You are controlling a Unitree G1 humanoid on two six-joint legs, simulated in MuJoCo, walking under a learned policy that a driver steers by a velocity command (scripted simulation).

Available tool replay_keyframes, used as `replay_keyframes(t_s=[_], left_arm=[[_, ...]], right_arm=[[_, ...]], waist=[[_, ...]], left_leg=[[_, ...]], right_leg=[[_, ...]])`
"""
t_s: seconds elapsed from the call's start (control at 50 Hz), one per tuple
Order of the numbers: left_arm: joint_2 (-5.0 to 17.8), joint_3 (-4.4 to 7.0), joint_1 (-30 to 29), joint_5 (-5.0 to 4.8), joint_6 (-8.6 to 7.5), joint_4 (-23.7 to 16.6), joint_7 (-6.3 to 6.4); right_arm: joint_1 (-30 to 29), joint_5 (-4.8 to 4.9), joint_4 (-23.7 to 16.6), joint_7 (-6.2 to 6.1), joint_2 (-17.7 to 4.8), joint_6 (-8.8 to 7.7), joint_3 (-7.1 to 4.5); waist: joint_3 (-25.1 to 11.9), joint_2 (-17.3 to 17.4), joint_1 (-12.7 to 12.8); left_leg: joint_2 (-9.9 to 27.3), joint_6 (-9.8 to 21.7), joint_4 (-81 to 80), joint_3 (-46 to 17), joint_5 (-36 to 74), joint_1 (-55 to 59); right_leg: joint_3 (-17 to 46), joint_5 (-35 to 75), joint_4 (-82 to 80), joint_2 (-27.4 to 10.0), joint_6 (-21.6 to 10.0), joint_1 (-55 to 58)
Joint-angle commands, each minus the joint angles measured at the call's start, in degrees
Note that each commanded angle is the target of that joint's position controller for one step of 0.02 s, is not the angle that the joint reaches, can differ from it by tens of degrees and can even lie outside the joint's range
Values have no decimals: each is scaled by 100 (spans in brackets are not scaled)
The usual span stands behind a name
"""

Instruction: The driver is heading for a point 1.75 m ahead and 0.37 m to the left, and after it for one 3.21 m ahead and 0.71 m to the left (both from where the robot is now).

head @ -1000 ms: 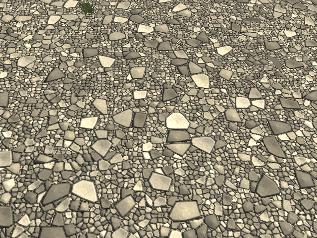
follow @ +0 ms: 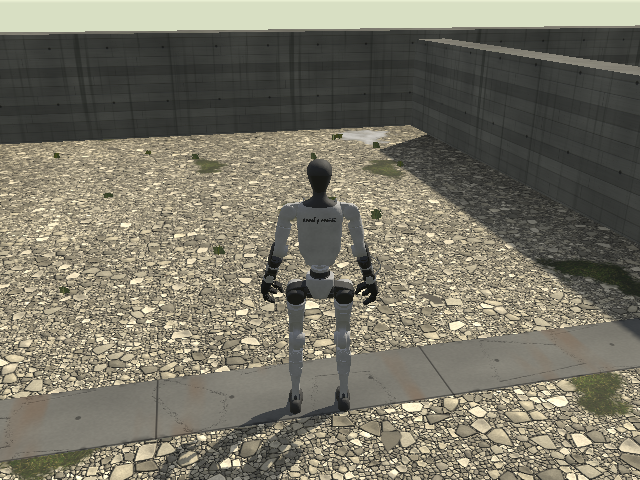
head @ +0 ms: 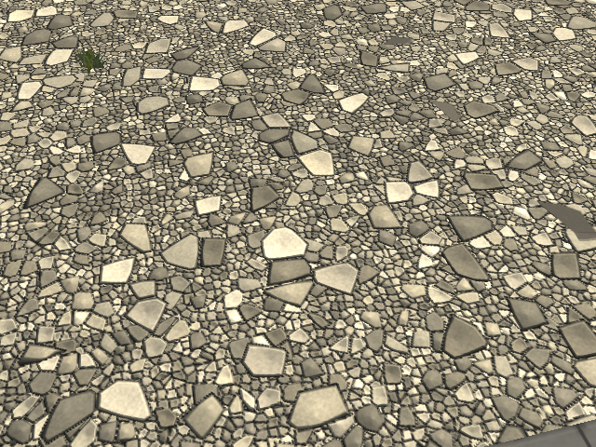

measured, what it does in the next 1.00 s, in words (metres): walks ahead: left foot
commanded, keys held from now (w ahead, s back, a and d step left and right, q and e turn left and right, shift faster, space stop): no key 0.24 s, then w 0.76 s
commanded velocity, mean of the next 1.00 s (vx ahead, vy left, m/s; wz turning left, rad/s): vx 0.27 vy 0.00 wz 0.00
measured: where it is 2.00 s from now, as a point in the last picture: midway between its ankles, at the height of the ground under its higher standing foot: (300, 320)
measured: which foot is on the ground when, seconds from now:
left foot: down 0.00-0.48, up 0.50-0.90, down 0.92-1.00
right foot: down 0.00-0.94, up 0.96-1.00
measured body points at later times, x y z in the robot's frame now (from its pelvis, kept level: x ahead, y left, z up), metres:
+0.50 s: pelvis +0.04 -0.02 -0.01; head +0.04 -0.03 +0.44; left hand +0.09 +0.25 -0.14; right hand +0.05 -0.28 -0.16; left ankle -0.01 +0.12 -0.73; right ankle +0.02 -0.12 -0.74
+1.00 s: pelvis +0.28 +0.03 -0.02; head +0.32 +0.04 +0.43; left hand +0.23 +0.29 -0.16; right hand +0.48 -0.21 -0.11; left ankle +0.38 +0.12 -0.74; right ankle +0.09 -0.11 -0.65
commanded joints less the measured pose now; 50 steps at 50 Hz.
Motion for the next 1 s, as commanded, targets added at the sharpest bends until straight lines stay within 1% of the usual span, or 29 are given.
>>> replay_keyframes(t_s=[0.02,0.24,0.26,0.28,0.32,0.34,0.38,0.4,0.44,0.46,0.48,0.5,0.52,0.54,0.56,0.6,0.62,0.64,0.68,0.74,0.82,0.86,0.88,0.9,0.92,0.94,0.96,0.98,1.0], left_arm=[[576,119,-95,-11,-76,-130,39],[549,84,-2,-35,-61,493,96],[513,75,92,-45,-52,585,101],[548,95,132,-87,-42,636,107],[555,101,40,-118,-97,601,106],[485,84,-44,-136,-182,555,87],[253,43,-184,-172,-390,493,-3],[228,36,-249,-189,-464,467,-54],[191,36,82,-244,-554,585,-130],[217,67,558,-255,-572,802,-136],[405,143,1052,-218,-567,1039,-126],[892,285,1765,-201,-584,1240,-104],[1351,368,2227,-161,-648,1270,-186],[903,215,1847,-74,-728,1175,-195],[617,130,1563,-83,-780,1052,-207],[529,57,1253,-109,-760,943,-241],[358,-9,1288,-86,-707,954,-235],[311,-36,1386,-67,-659,975,-212],[431,-39,1460,-62,-588,965,-129],[719,-7,1491,-46,-575,915,-31],[824,66,1676,-174,-600,1031,-14],[898,115,1548,-157,-557,1007,-18],[973,147,1464,-125,-516,978,-21],[953,147,1373,-83,-454,945,-24],[865,103,1330,-34,-421,870,-27],[190,-82,1949,17,-477,743,-94],[-53,-173,2059,-113,-641,835,-139],[533,-12,1456,-286,-775,651,-170],[726,30,938,-369,-838,475,-157]], right_arm=[[29,7,-148,-21,-696,-50,-144],[133,18,218,-40,-614,-35,-114],[252,29,298,-50,-598,-23,-114],[294,73,329,-67,-674,-3,-146],[324,123,282,-97,-788,-10,-187],[457,154,289,-95,-864,-66,-209],[811,203,399,-68,-1128,-194,-312],[804,213,399,-59,-1197,-231,-348],[363,230,225,-16,-1113,-268,-328],[16,260,94,14,-1032,-255,-305],[-209,242,-22,34,-865,-270,-263],[-397,209,-197,53,-478,-334,-164],[-509,218,-418,20,-497,-451,-171],[-406,308,-384,46,-716,-520,-236],[-169,361,-282,111,-675,-570,-227],[-270,266,-259,173,-696,-617,-275],[-363,218,-286,217,-670,-609,-294],[-385,197,-302,266,-551,-587,-276],[-721,163,-443,315,-353,-532,-213],[-1536,175,-773,329,-174,-501,-95],[-1840,232,-982,373,-446,-476,-129],[-1590,219,-972,398,-647,-499,-216],[-1208,212,-888,387,-787,-496,-294],[-391,222,-648,356,-967,-475,-419],[592,235,-362,305,-1179,-436,-540],[1394,69,-197,263,-1729,-412,-661],[1457,86,-126,307,-1485,-402,-568],[877,134,-183,332,-1115,-452,-445],[339,121,-302,334,-883,-490,-375]], waist=[[-148,-24,-39],[-87,25,-12],[-212,44,-11],[-127,106,-11],[394,265,-53],[580,409,-106],[619,972,-167],[681,1067,-146],[676,973,178],[612,841,448],[466,483,613],[219,-840,776],[93,-1742,899],[247,-954,610],[313,-661,423],[365,-353,276],[322,-388,261],[259,-491,259],[316,-449,310],[538,-464,457],[687,-578,351],[419,-593,89],[77,-691,-145],[-433,-701,-570],[-1009,-601,-997],[-1979,722,-805],[-2618,1511,-704],[-1570,1101,-640],[-859,690,-475]], left_leg=[[201,121,-586,-215,701,-188],[111,120,-652,-142,808,-171],[49,150,-673,-87,208,-126],[-2,256,-660,-93,-803,-227],[230,539,-894,-522,-2512,-601],[495,711,-1087,-934,-2869,-585],[1332,1170,-1708,-2130,-3170,-236],[1644,1364,-1922,-2557,-3046,-366],[1542,1245,-1821,-2241,-2557,-767],[1179,1009,-1545,-1696,-2151,-1233],[748,741,-826,-1092,-1375,-1650],[-15,299,1002,7,-639,-2442],[-365,181,2543,41,-1343,-3347],[-56,293,3552,-454,-1431,-3842],[143,438,3859,-572,-933,-4037],[479,524,3612,-425,-67,-4159],[567,483,3383,-318,186,-3932],[563,406,3164,-181,380,-3739],[490,208,2496,49,757,-3517],[227,84,1021,313,1509,-2679],[151,309,238,164,1803,-2310],[39,506,112,166,1612,-1912],[-121,614,186,272,1451,-1366],[-310,757,228,397,1331,-359],[-106,936,315,162,1251,1095],[1421,1711,105,-2197,239,3325],[2179,2173,-1304,-4581,-954,3637],[1954,1825,-1581,-4128,-1328,2772],[1783,1611,-1667,-3221,-945,1817]], right_leg=[[239,930,-430,-213,-102,161],[175,999,-476,-202,-87,225],[79,404,-453,-116,-107,258],[-52,-671,-317,24,-169,98],[-58,-2147,-130,69,-307,-633],[-62,-2139,64,46,-340,-958],[-384,-1190,928,100,-294,-1344],[-304,-939,1183,-35,-353,-1300],[-325,-1027,551,-106,-565,-620],[-390,-726,-207,-14,-627,336],[-75,-313,-486,-114,-615,1135],[1614,-1179,-1271,-1041,-1010,1879],[3652,-1171,-1963,-2119,-1703,2345],[3653,-922,-1870,-2271,-1788,2313],[3026,-589,-1814,-2044,-1598,2330],[2040,385,-1913,-1758,-1229,2239],[1570,1017,-1962,-1554,-1097,2088],[1236,1474,-1998,-1416,-1059,1974],[775,1893,-2117,-1245,-1084,1649],[371,1672,-2410,-1063,-1046,854],[288,1831,-2452,-1402,-982,1209],[175,3049,-1958,-1527,-847,1639],[90,4120,-1441,-1523,-776,1764],[-81,4916,-457,-1353,-659,1630],[-204,4529,843,-1103,-486,833],[-337,2008,3178,-317,-184,-1270],[348,-1592,4591,343,-120,-2198],[640,-1428,5124,-38,-276,-2804],[451,-932,5046,-353,-399,-2881]])
Keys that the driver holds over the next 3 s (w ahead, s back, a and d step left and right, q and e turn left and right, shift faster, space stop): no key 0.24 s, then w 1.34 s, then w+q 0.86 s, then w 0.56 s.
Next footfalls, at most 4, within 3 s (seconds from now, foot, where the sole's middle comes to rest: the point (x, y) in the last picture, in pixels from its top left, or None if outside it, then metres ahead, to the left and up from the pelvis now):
0.92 left None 0.42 0.12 -0.77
1.48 right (353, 356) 0.74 -0.11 -0.77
2.02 left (253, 265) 1.02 0.15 -0.77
2.50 right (285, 181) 1.36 0.07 -0.77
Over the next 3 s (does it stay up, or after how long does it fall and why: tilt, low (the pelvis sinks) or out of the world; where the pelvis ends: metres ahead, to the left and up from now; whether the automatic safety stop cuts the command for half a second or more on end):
stays up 1.37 0.24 -0.01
